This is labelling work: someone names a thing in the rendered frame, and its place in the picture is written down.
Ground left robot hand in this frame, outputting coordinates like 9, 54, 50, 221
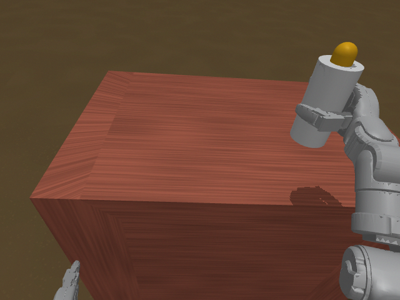
53, 261, 80, 300

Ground right robot hand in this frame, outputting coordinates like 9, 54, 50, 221
295, 77, 379, 137

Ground bottle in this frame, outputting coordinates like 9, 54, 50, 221
290, 42, 364, 148

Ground right robot arm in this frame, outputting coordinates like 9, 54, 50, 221
339, 116, 400, 300

